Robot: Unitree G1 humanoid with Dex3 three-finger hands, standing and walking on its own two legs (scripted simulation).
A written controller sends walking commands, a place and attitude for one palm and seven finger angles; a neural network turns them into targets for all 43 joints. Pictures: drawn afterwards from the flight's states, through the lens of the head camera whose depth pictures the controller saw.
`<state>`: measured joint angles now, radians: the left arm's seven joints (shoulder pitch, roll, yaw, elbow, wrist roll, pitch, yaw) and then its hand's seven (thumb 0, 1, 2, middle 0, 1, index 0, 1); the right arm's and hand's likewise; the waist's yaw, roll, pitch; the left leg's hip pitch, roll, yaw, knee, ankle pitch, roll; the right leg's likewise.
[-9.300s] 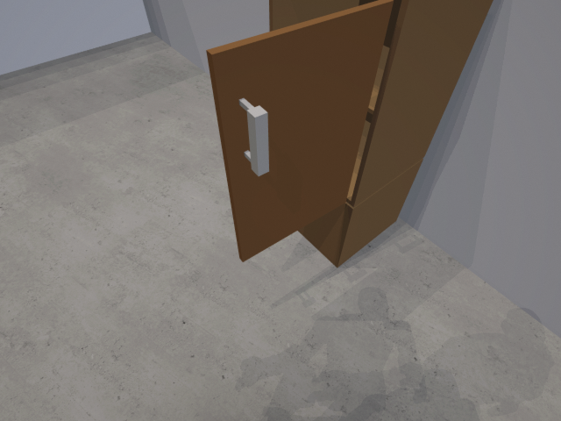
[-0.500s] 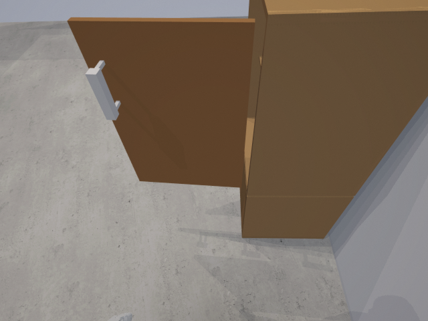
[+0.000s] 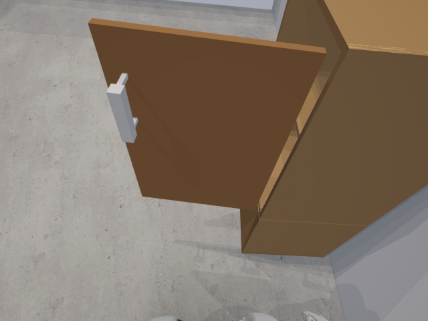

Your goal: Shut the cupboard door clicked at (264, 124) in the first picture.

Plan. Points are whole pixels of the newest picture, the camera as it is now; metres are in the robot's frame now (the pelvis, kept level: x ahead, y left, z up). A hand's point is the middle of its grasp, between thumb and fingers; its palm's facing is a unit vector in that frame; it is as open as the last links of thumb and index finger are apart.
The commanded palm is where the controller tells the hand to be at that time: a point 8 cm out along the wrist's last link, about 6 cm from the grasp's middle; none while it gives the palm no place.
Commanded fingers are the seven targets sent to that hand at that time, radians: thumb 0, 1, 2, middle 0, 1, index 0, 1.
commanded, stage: come to a stop and stand still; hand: left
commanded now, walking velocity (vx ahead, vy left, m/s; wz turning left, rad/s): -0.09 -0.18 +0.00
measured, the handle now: (126, 108) +0.48 +0.23 +0.09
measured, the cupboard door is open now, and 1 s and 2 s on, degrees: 86 86 86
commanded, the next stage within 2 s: look again from close up in 1.28 s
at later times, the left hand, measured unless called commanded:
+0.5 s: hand out of the picture +0.03 +0.11 -0.18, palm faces +0.00 -0.98 -0.20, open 7.3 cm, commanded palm none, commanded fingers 0.00 0.90 0.90 -0.20 -0.30 -0.20 -0.30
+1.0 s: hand out of the picture +0.00 +0.07 -0.17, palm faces +0.04 -0.98 -0.18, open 7.4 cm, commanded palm none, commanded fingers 0.00 0.90 0.90 -0.20 -0.30 -0.20 -0.30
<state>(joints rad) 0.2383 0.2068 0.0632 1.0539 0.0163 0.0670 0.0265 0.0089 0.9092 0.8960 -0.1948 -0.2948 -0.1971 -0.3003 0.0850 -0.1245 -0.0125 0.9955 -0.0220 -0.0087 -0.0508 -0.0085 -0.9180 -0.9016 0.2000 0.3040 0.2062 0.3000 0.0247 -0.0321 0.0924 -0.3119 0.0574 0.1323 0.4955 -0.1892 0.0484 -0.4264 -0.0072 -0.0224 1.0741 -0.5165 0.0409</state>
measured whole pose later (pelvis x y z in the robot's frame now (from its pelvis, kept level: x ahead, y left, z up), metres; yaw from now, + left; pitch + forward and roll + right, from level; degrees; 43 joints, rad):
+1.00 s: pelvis +0.00 -0.10 +0.01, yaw +0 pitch +0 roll +0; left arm 0.27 0.14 0.01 1.16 0.01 0.00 0.03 0.01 0.91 0.90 -0.20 -0.29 -0.20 -0.30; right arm 0.24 -0.16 -0.01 1.15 -0.02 0.00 -0.03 0.01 -0.92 -0.90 0.20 0.30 0.20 0.30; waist 0.00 0.00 0.02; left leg -0.15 0.05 0.04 0.38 -0.23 -0.04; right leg -0.09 -0.01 -0.06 0.38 -0.29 -0.01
